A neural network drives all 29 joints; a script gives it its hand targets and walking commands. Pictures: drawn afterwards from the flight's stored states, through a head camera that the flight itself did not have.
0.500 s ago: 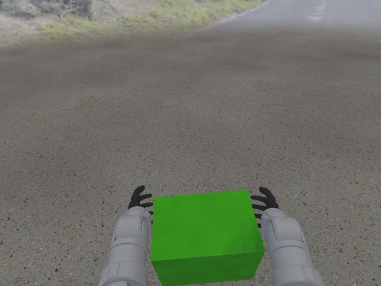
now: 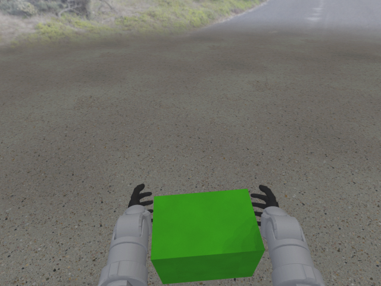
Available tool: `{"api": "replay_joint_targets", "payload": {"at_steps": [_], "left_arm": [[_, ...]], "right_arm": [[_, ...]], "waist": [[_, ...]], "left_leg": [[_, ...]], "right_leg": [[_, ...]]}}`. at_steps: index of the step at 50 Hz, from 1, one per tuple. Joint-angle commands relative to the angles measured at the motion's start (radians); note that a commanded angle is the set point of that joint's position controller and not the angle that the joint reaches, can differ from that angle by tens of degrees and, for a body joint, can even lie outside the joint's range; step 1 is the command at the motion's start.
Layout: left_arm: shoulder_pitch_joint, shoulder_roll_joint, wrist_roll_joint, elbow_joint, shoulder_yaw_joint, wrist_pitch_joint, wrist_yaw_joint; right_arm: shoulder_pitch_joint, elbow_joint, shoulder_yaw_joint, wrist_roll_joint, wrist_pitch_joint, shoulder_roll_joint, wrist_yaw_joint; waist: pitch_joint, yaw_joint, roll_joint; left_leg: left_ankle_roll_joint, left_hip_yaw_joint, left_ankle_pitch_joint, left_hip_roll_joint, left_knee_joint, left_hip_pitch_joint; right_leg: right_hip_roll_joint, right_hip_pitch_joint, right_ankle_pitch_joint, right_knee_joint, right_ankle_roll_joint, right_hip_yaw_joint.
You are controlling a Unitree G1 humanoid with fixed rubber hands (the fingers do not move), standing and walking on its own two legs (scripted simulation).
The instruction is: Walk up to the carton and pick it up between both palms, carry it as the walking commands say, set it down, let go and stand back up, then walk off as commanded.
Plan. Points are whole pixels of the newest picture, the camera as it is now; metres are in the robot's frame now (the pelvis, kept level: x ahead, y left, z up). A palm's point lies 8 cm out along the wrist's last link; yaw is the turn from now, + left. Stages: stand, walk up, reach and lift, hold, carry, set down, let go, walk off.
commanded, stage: hold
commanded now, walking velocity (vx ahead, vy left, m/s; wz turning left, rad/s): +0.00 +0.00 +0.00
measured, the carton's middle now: (204, 237) +0.28 +0.00 -0.05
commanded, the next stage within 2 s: carry in 0.38 s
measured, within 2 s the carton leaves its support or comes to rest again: neither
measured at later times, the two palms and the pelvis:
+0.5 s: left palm (136, 210) +0.29 +0.15 +0.05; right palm (268, 211) +0.29 -0.15 +0.04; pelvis +0.00 +0.00 -0.01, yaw +3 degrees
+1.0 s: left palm (68, 229) +0.23 +0.28 +0.06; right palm (215, 214) +0.26 -0.02 +0.07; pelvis -0.02 +0.10 -0.02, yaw +4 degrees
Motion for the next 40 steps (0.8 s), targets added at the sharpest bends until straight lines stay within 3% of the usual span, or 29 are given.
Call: {"api": "replay_joint_targets", "payload": {"at_steps": [1, 2, 4, 6, 7, 10, 14, 15, 18, 19, 20, 21, 22, 23, 24, 25, 26, 28, 30, 31, 32, 33, 34, 35, 36, 37, 38, 39, 40], "left_arm": [[-0.619, -1.032, -0.248, 0.01, -0.514, 0.002, -0.531], [-0.651, -1.028, -0.263, -0.021, -0.528, -0.004, -0.536], [-0.655, -1.021, -0.25, -0.017, -0.513, -0.008, -0.54], [-0.667, -1.036, -0.257, -0.03, -0.529, -0.013, -0.537], [-0.642, -1.026, -0.248, -0.007, -0.516, -0.009, -0.537], [-0.632, -1.039, -0.265, -0.029, -0.542, -0.012, -0.535], [-0.629, -1.008, -0.262, -0.066, -0.531, -0.016, -0.535], [-0.628, -1.011, -0.264, -0.077, -0.546, -0.013, -0.535], [-0.604, -1.027, -0.263, -0.057, -0.56, -0.008, -0.536], [-0.694, -1.035, -0.251, -0.132, -0.653, -0.001, -0.528], [-0.731, -1.025, -0.29, -0.21, -0.677, 0.007, -0.518], [-0.712, -1.035, -0.301, -0.235, -0.686, 0.022, -0.508], [-0.659, -1.046, -0.305, -0.232, -0.687, 0.042, -0.5], [-0.647, -1.045, -0.316, -0.256, -0.703, 0.06, -0.491], [-0.642, -1.044, -0.336, -0.317, -0.733, 0.081, -0.478], [-0.627, -1.04, -0.328, -0.348, -0.746, 0.098, -0.464], [-0.609, -1.051, -0.337, -0.396, -0.77, 0.119, -0.447], [-0.592, -1.063, -0.356, -0.482, -0.806, 0.166, -0.421], [-0.555, -1.066, -0.385, -0.583, -0.843, 0.215, -0.391], [-0.508, -1.047, -0.393, -0.631, -0.855, 0.246, -0.374], [-0.532, -1.028, -0.414, -0.674, -0.876, 0.28, -0.362], [-0.455, -1.022, -0.423, -0.73, -0.902, 0.313, -0.349], [-0.379, -1.016, -0.441, -0.758, -0.897, 0.347, -0.336], [-0.338, -1.025, -0.467, -0.802, -0.896, 0.375, -0.327], [-0.315, -0.997, -0.473, -0.816, -0.882, 0.409, -0.318], [-0.33, -0.992, -0.499, -0.86, -0.889, 0.43, -0.311], [-0.308, -0.987, -0.518, -0.886, -0.88, 0.449, -0.306], [-0.297, -0.958, -0.524, -0.915, -0.874, 0.467, -0.295], [-0.308, -0.965, -0.524, -0.917, -0.869, 0.482, -0.286]], "right_arm": [[-0.767, -0.097, 0.511, 0.263, -0.045, 0.941, 0.464], [-0.743, -0.082, 0.505, 0.258, -0.044, 0.951, 0.463], [-0.772, -0.098, 0.505, 0.251, -0.046, 0.955, 0.463], [-0.796, -0.127, 0.536, 0.276, -0.055, 0.974, 0.463], [-0.795, -0.122, 0.53, 0.273, -0.052, 0.959, 0.463], [-0.766, -0.141, 0.554, 0.284, -0.057, 0.969, 0.459], [-0.728, -0.131, 0.559, 0.273, -0.043, 1.0, 0.448], [-0.715, -0.122, 0.561, 0.276, -0.04, 0.997, 0.448], [-0.732, -0.158, 0.564, 0.276, -0.05, 0.983, 0.448], [-0.794, -0.208, 0.617, 0.274, -0.035, 0.984, 0.433], [-0.781, -0.232, 0.63, 0.293, -0.023, 0.986, 0.424], [-0.79, -0.275, 0.661, 0.318, -0.007, 1.003, 0.42], [-0.798, -0.329, 0.69, 0.332, 0.013, 0.998, 0.414], [-0.781, -0.349, 0.705, 0.338, 0.035, 0.993, 0.405], [-0.783, -0.402, 0.733, 0.368, 0.054, 0.989, 0.4], [-0.79, -0.42, 0.755, 0.388, 0.076, 0.992, 0.398], [-0.791, -0.47, 0.779, 0.415, 0.097, 0.998, 0.393], [-0.798, -0.57, 0.838, 0.471, 0.141, 1.03, 0.376], [-0.793, -0.674, 0.878, 0.512, 0.198, 1.027, 0.351], [-0.742, -0.693, 0.884, 0.518, 0.236, 1.005, 0.336], [-0.721, -0.703, 0.851, 0.516, 0.261, 0.96, 0.311], [-0.59, -0.764, 0.888, 0.512, 0.288, 0.972, 0.295], [-0.529, -0.807, 0.897, 0.511, 0.32, 0.973, 0.27], [-0.511, -0.886, 0.915, 0.52, 0.35, 0.98, 0.252], [-0.487, -0.918, 0.901, 0.511, 0.384, 0.958, 0.233], [-0.45, -0.952, 0.886, 0.498, 0.408, 0.95, 0.212], [-0.422, -0.99, 0.871, 0.489, 0.432, 0.934, 0.197], [-0.386, -0.999, 0.852, 0.483, 0.457, 0.918, 0.187], [-0.406, -1.034, 0.84, 0.491, 0.472, 0.905, 0.183]], "waist": [[-0.194, -0.009, 0.023], [-0.174, -0.022, 0.013], [-0.171, -0.014, -0.012], [-0.225, 0.006, 0.021], [-0.2, 0.007, 0.002], [-0.237, -0.005, 0.02], [-0.223, 0.012, -0.044], [-0.218, 0.015, -0.004], [-0.252, -0.001, 0.017], [-0.165, -0.01, 0.064], [-0.178, -0.004, 0.079], [-0.19, 0.005, 0.038], [-0.201, 0.012, -0.045], [-0.254, 0.019, -0.132], [-0.277, 0.02, -0.189], [-0.274, 0.024, -0.212], [-0.283, 0.027, -0.187], [-0.322, 0.013, -0.112], [-0.363, 0.008, -0.099], [-0.403, 0.01, -0.062], [-0.42, 0.007, 0.069], [-0.412, 0.015, 0.188], [-0.417, 0.014, 0.194], [-0.406, 0.017, 0.125], [-0.402, 0.021, 0.073], [-0.408, 0.027, 0.018], [-0.386, 0.028, -0.052], [-0.4, 0.029, -0.196], [-0.381, 0.016, -0.306]], "left_leg": [[-0.008, -0.033, 0.06, 0.02, -0.058, 0.189], [-0.004, -0.032, 0.032, 0.025, -0.058, 0.17], [-0.006, -0.036, 0.045, 0.02, -0.055, 0.181], [-0.006, -0.031, 0.069, 0.018, -0.044, 0.197], [-0.005, -0.034, 0.074, 0.022, -0.046, 0.183], [-0.009, -0.037, 0.132, 0.019, -0.038, 0.201], [0.001, -0.028, 0.151, 0.018, -0.037, 0.207], [-0.001, -0.023, 0.138, 0.015, -0.043, 0.206], [-0.006, -0.037, 0.141, 0.016, -0.044, 0.193], [0.002, -0.045, 0.081, 0.172, 0.031, -0.024], [-0.001, -0.049, 0.022, 0.151, 0.039, -0.089], [0.002, -0.041, -0.042, 0.126, 0.08, -0.144], [0.002, -0.011, -0.09, 0.102, 0.154, -0.219], [-0.006, 0.029, -0.135, 0.068, 0.285, -0.267], [-0.011, 0.03, -0.192, 0.075, 0.336, -0.333], [-0.012, 0.034, -0.247, 0.089, 0.343, -0.362], [-0.002, 0.033, -0.27, 0.092, 0.327, -0.357], [0.011, 0.075, -0.148, 0.081, 0.182, -0.254], [0.023, 0.089, -0.013, 0.085, 0.097, -0.101], [0.036, 0.051, 0.15, 0.134, 0.096, 0.008], [0.071, -0.009, 0.405, 0.199, 0.114, 0.062], [0.114, -0.061, 0.606, 0.271, 0.129, 0.079], [0.149, -0.075, 0.585, 0.288, 0.113, 0.085], [0.153, -0.029, 0.568, 0.275, 0.127, 0.043], [0.133, -0.026, 0.579, 0.255, 0.149, -0.009], [0.096, 0.032, 0.557, 0.217, 0.21, -0.101], [0.054, 0.072, 0.422, 0.174, 0.264, -0.216], [0.022, 0.114, 0.2, 0.128, 0.333, -0.305], [-0.001, 0.12, -0.162, 0.096, 0.312, -0.37]], "right_leg": [[0.003, -0.142, 0.003, -0.113, -0.015, -0.016], [-0.001, -0.144, -0.013, -0.111, -0.014, -0.017], [0.004, -0.151, -0.014, -0.114, -0.01, -0.021], [-0.003, -0.143, 0.007, -0.106, -0.014, -0.009], [-0.003, -0.147, 0.01, -0.105, -0.009, -0.012], [-0.001, -0.128, 0.071, -0.098, -0.009, -0.012], [-0.006, -0.117, 0.097, -0.109, 0.013, -0.004], [-0.011, -0.118, 0.081, -0.115, 0.009, 0.0], [-0.004, -0.094, 0.089, -0.104, 0.0, -0.001], [-0.144, -0.138, 0.017, 0.021, -0.032, -0.016], [-0.157, -0.12, -0.057, 0.014, -0.042, 0.01], [-0.194, -0.12, -0.111, -0.008, -0.05, 0.063], [-0.248, -0.105, -0.127, -0.038, -0.081, 0.146], [-0.325, -0.073, -0.071, -0.074, -0.111, 0.254], [-0.394, -0.018, 0.119, -0.061, -0.166, 0.323], [-0.432, -0.025, 0.255, -0.04, -0.197, 0.35], [-0.44, -0.027, 0.359, -0.021, -0.211, 0.342], [-0.372, -0.044, 0.557, 0.069, -0.144, 0.179], [-0.304, -0.145, 0.451, 0.133, -0.067, 0.067], [-0.253, -0.225, 0.357, 0.203, -0.029, 0.006], [-0.195, -0.287, 0.14, 0.284, 0.002, -0.072], [-0.123, -0.325, -0.145, 0.297, 0.023, -0.162], [-0.088, -0.342, -0.242, 0.28, 0.026, -0.201], [-0.095, -0.304, -0.202, 0.236, 0.02, -0.204], [-0.117, -0.246, -0.149, 0.196, 0.007, -0.182], [-0.17, -0.159, -0.02, 0.148, -0.007, -0.129], [-0.26, -0.089, 0.179, 0.117, -0.028, -0.038], [-0.379, -0.018, 0.37, 0.107, -0.076, 0.096], [-0.469, -0.013, 0.52, 0.103, -0.132, 0.193]]}}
